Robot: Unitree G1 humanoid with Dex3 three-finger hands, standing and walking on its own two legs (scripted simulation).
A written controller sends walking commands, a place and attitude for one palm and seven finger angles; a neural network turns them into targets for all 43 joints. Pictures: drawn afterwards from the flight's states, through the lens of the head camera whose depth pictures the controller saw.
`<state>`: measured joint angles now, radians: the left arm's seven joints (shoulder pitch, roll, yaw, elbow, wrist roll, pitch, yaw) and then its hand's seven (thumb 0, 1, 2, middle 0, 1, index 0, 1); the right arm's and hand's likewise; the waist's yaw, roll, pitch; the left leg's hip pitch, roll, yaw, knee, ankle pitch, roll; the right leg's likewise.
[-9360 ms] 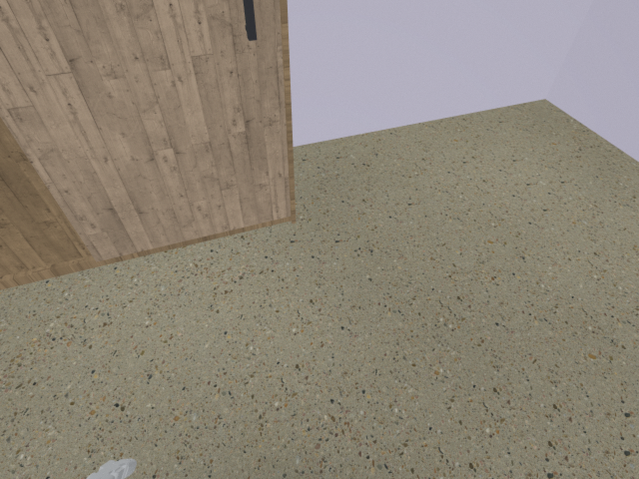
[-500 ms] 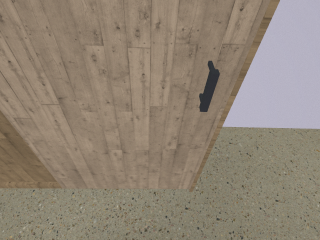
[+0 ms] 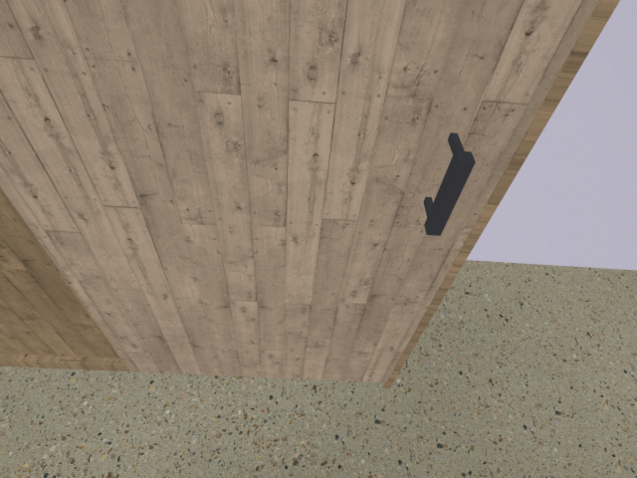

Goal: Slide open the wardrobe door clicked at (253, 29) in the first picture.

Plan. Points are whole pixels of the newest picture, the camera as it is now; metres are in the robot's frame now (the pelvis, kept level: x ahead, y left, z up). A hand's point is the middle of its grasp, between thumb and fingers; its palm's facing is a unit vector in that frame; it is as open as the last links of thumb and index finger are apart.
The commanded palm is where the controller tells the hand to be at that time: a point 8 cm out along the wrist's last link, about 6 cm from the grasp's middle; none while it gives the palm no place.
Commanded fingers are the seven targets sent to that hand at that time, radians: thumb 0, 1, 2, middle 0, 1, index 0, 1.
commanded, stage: come to a stop and stand still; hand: right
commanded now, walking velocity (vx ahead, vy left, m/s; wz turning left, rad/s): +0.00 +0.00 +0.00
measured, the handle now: (443, 186) +0.50 -0.14 +0.12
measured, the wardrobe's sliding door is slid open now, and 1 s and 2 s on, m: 0.00 0.00 0.00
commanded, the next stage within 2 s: look again from close up in 0.30 s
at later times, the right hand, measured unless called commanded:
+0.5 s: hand out of the picture -0.01 -0.16 -0.17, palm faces +0.04 +0.98 -0.19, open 7.4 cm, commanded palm none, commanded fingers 0.00 -0.90 -0.90 0.20 0.30 0.20 0.30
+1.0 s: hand out of the picture +0.00 -0.17 -0.17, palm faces +0.05 +0.98 -0.20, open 7.4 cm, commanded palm none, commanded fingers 0.00 -0.90 -0.90 0.20 0.30 0.20 0.30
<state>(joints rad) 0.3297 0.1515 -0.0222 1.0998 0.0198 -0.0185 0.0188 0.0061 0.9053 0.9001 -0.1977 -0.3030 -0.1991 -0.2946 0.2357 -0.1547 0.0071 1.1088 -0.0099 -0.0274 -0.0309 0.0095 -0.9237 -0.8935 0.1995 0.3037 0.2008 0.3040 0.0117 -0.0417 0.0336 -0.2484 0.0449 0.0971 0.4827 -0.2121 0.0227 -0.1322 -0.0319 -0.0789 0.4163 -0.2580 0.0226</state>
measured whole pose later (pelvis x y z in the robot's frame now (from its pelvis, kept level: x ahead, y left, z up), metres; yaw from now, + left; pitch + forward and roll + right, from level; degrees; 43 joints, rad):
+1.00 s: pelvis +0.00 +0.00 +0.00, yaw +0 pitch -1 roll -1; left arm 0.31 0.11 -0.01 1.13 0.02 -0.02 0.03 0.00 0.90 0.90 -0.20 -0.30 -0.20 -0.29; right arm 0.27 -0.14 0.00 1.13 -0.01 -0.02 -0.03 0.01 -0.91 -0.89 0.20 0.30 0.20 0.30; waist -0.01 -0.01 0.06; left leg -0.22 0.03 0.11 0.45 -0.20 0.03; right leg -0.12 -0.04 -0.07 0.41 -0.26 0.03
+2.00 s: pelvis -0.01 -0.03 -0.05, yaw -2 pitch +8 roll +2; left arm 0.27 0.17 -0.07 0.56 -0.04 -0.23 0.05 0.02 0.89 0.90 -0.21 -0.30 -0.21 -0.30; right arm 0.39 -0.27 -0.20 -0.09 0.29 -0.22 0.31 0.01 -0.16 -0.58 0.25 0.78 0.25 0.78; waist 0.01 -0.04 -0.08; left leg -0.61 0.07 0.11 0.85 -0.37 -0.02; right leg -0.57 -0.04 -0.04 0.92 -0.49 -0.02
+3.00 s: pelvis +0.00 -0.02 -0.01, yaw -2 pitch +0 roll +1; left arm 0.27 0.29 -0.06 0.60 -0.07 -0.25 0.10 0.02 0.90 0.90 -0.20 -0.30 -0.20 -0.30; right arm -0.08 -0.48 -0.48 0.26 0.35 0.02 0.53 -0.01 0.50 -0.30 0.30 1.20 0.30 1.20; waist -0.02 -0.05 -0.02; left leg -0.29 0.05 0.11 0.55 -0.25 0.00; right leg -0.24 -0.03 -0.05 0.58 -0.34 0.00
